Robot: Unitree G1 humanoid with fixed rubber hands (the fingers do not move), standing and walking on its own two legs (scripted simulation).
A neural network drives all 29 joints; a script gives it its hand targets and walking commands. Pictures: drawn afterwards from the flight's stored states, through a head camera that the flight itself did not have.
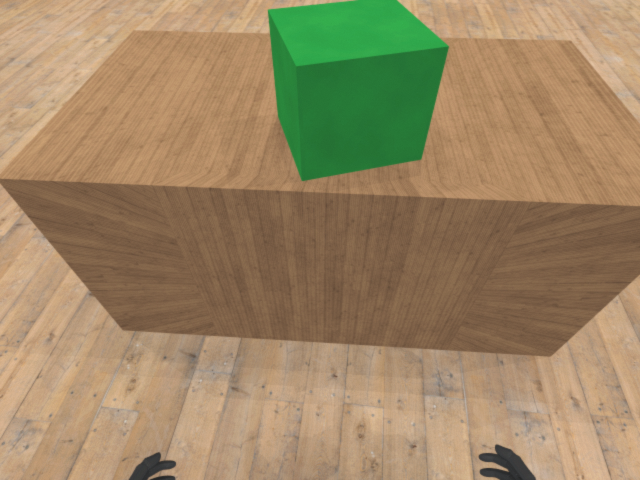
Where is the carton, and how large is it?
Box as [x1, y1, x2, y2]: [268, 0, 448, 180]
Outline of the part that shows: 396,0 354,0 268,9 278,117 302,180 421,158 448,46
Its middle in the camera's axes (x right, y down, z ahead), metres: +0.06 -0.34 +0.83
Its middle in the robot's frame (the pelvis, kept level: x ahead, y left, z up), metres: +0.85 -0.07 +0.05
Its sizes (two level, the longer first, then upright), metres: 0.277 0.261 0.246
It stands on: a pedestal, 0.69 m high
